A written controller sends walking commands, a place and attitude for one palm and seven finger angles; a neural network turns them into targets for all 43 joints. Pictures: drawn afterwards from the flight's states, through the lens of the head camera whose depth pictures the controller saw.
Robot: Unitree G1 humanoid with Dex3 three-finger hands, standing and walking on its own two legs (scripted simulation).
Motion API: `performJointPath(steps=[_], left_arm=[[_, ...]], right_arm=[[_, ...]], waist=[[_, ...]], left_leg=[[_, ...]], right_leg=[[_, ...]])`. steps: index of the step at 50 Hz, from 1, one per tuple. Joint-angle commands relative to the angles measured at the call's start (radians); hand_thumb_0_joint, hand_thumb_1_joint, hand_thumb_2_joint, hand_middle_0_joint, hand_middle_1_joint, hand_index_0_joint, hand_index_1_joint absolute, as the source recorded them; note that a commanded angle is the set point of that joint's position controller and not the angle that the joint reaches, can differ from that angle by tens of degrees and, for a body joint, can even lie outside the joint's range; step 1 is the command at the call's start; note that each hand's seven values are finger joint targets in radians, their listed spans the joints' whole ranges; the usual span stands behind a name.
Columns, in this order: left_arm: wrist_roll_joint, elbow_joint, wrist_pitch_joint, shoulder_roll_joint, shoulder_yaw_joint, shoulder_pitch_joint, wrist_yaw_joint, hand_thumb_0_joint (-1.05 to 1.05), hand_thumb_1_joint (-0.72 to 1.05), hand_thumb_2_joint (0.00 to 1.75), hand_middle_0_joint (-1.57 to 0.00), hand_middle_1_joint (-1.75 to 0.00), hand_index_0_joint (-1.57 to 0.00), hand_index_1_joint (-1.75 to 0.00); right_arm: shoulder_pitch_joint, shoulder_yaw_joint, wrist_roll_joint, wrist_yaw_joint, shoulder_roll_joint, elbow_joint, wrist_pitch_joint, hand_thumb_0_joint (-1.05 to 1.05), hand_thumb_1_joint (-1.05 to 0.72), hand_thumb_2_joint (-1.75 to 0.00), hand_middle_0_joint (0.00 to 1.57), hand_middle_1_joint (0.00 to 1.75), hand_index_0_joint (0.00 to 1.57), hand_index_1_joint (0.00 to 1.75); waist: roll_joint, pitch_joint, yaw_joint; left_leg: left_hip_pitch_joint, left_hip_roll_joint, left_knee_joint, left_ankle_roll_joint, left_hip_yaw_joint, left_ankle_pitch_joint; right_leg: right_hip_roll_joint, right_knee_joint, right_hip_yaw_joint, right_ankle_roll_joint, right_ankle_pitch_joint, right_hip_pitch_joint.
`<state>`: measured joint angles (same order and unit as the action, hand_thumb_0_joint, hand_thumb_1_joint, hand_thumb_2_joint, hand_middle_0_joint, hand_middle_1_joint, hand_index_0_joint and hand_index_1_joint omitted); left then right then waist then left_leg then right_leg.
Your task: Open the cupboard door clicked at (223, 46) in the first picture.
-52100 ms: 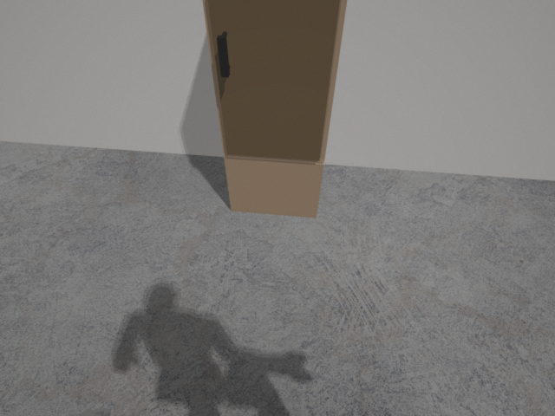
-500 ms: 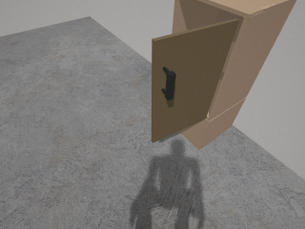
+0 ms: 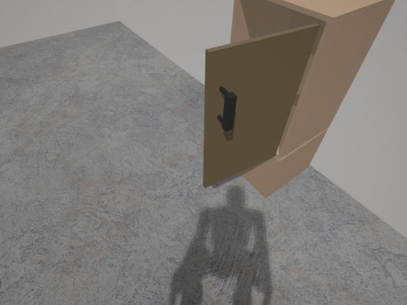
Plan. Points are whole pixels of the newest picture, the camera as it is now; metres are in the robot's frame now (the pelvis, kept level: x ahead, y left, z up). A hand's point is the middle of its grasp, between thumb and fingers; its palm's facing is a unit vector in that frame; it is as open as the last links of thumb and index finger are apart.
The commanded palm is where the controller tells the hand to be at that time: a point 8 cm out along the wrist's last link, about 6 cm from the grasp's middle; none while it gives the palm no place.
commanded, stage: look to check the result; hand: left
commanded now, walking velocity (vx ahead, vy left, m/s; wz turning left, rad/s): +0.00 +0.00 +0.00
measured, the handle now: (225, 108) +0.64 -0.03 +0.03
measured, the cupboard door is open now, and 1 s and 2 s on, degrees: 82 82 82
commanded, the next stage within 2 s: stand and wait in 0.32 s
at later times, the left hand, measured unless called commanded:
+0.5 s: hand out of the picture -0.03 +0.16 -0.18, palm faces +0.05 -0.99 -0.16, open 7.4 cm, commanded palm none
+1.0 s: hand out of the picture -0.03 +0.17 -0.18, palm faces +0.04 -0.98 -0.17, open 7.4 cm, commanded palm none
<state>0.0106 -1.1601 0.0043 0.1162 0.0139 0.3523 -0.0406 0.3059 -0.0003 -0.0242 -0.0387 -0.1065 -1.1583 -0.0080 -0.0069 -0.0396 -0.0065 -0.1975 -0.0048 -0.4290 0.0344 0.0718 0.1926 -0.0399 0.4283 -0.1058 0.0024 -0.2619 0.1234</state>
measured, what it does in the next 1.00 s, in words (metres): stands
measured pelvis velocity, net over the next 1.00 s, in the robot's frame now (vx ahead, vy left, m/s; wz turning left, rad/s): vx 0.00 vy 0.01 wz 0.00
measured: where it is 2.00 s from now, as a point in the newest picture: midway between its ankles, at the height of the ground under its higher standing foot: outside the picture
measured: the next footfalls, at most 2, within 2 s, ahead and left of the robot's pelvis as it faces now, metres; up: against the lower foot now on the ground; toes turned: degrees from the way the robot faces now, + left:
none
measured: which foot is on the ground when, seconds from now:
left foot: down 0.00-1.00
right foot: down 0.00-1.00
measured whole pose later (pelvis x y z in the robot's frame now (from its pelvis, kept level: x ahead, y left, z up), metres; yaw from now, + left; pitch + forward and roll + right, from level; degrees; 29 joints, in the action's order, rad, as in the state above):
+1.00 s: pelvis +0.00 +0.01 +0.00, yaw +0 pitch -2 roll +0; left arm 0.01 -1.16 0.01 0.12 0.01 0.31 -0.04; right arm 0.27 0.00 -0.02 -0.04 -0.12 -1.16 0.00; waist 0.00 -0.05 -0.01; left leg -0.19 -0.02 -0.40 0.04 0.07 0.18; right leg -0.05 0.41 -0.11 0.01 -0.25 0.12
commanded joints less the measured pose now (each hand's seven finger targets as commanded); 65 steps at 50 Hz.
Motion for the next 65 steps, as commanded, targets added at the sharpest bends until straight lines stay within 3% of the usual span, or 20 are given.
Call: performJointPath(steps=[1,65], left_arm=[[0.002,0.015,0.008,0.081,0.014,0.075,0.002,0.00,0.90,0.90,-0.20,-0.30,-0.20,-0.30],[0.002,0.013,0.016,0.108,0.012,0.040,0.005,0.00,0.90,0.90,-0.20,-0.30,-0.20,-0.30]], right_arm=[[0.072,-0.011,0.003,0.001,-0.086,0.014,0.011,0.00,-0.90,-0.90,0.20,0.30,0.20,0.30],[0.022,-0.011,0.008,-0.001,-0.121,0.006,0.021,0.00,-0.90,-0.90,0.20,0.30,0.20,0.30]], waist=[[0.007,-0.079,-0.001],[0.012,-0.049,0.004]], left_leg=[[-0.029,0.092,0.106,0.002,-0.109,-0.004],[0.010,0.095,0.118,0.002,-0.121,-0.083]], right_leg=[[-0.079,-0.100,0.082,-0.029,0.007,0.087],[-0.087,-0.120,0.074,-0.024,0.055,0.048]])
